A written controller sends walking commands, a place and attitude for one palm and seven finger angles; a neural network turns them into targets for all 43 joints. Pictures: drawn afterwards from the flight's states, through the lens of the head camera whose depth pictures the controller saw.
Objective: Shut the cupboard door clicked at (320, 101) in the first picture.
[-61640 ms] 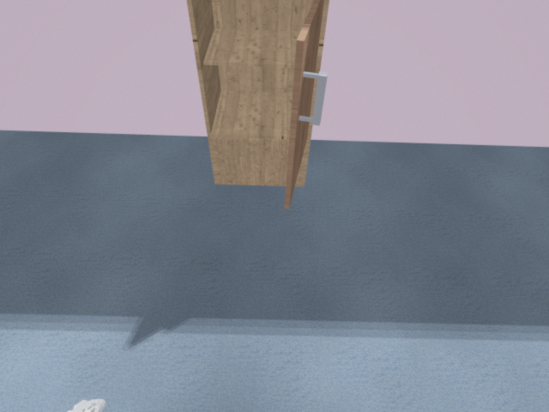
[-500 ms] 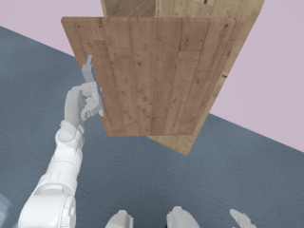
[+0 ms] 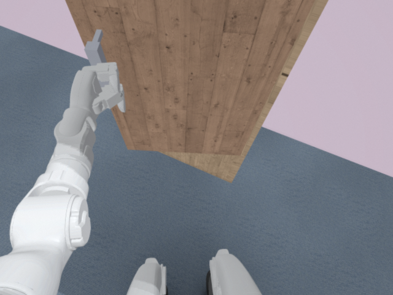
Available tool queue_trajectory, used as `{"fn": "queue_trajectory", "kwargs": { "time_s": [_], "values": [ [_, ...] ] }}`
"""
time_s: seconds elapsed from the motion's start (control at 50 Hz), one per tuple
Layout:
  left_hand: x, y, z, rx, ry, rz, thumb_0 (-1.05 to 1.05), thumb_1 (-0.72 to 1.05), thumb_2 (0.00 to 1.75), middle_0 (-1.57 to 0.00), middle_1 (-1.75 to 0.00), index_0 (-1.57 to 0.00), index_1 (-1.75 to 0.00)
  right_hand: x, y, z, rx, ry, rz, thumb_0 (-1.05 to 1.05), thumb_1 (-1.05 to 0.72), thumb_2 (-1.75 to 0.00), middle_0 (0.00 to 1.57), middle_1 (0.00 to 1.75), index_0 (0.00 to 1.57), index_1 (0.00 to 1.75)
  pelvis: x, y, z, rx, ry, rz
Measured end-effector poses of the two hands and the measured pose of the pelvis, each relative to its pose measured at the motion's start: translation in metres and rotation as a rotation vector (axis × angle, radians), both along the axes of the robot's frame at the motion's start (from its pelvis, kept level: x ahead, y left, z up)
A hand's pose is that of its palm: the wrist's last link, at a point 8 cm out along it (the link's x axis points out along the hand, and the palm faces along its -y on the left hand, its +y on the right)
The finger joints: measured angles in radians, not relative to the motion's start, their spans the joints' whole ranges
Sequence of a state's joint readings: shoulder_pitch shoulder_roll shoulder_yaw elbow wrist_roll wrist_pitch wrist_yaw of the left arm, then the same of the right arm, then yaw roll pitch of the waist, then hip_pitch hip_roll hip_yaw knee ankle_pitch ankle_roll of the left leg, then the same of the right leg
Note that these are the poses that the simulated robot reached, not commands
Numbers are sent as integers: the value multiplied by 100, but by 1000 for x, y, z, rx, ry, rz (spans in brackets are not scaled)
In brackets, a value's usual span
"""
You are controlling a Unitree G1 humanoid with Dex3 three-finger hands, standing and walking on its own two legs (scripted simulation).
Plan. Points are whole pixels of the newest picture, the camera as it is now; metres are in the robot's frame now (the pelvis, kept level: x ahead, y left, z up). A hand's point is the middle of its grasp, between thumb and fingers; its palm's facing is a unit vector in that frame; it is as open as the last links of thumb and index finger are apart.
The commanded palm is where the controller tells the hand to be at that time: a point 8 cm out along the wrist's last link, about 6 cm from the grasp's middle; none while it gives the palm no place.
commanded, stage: push the door shut along its arc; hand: left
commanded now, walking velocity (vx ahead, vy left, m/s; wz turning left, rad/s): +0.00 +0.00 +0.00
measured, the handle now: (106, 69) +0.57 +0.16 +0.07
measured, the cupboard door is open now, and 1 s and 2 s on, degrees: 22 10 8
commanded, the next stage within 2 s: pull the fist back off the door in 0.92 s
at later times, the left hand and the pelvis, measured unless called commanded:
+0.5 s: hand (133, 72) +0.55 +0.10 +0.08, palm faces -0.28 -0.96 -0.03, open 3.1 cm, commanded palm +0.56 +0.13 +0.08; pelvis +0.00 +0.00 -0.02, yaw -1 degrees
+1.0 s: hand (154, 54) +0.61 +0.06 +0.08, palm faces -0.38 -0.93 -0.02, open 2.9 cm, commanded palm +0.62 +0.09 +0.08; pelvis +0.00 +0.00 -0.03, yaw -3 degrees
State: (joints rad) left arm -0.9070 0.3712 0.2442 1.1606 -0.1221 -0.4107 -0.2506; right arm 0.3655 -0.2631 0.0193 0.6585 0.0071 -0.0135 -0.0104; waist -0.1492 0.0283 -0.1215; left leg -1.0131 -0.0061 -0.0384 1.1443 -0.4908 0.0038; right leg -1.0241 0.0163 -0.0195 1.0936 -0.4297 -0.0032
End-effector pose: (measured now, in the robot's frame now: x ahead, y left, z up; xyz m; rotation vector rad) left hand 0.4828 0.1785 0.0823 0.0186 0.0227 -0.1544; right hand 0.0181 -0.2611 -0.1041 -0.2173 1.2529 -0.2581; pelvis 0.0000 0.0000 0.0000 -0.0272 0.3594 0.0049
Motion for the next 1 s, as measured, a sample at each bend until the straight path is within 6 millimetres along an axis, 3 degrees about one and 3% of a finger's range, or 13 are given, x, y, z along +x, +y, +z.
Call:
{"fn": "queue_trajectory", "kwargs": {
  "time_s": [0.22,0.44,0.78,1.0],
  "values": [
    [29,-3,1,9,10,-42,1,90,91,-130,-150,-131,-150,-28,0,-2,-18,59,-28,0,-91,-90,21,30,21,29,-4,1,-9,-11,41,-3],
    [55,-15,3,7,26,-97,2,90,90,-130,-150,-130,-150,-39,3,-4,-23,99,-40,0,-91,-90,21,30,21,29,-3,2,-15,-23,80,-3],
    [103,-62,8,4,31,-197,2,90,90,-130,-150,-130,-150,-58,12,-10,-19,142,-108,0,-90,-90,21,30,21,29,3,2,-26,-25,139,-26],
    [124,-66,5,21,57,-229,-2,85,91,-130,-150,-130,-150,-80,18,-12,-16,222,-146,0,-90,-90,21,30,21,29,5,-2,-33,-26,174,-31]
  ]
}}
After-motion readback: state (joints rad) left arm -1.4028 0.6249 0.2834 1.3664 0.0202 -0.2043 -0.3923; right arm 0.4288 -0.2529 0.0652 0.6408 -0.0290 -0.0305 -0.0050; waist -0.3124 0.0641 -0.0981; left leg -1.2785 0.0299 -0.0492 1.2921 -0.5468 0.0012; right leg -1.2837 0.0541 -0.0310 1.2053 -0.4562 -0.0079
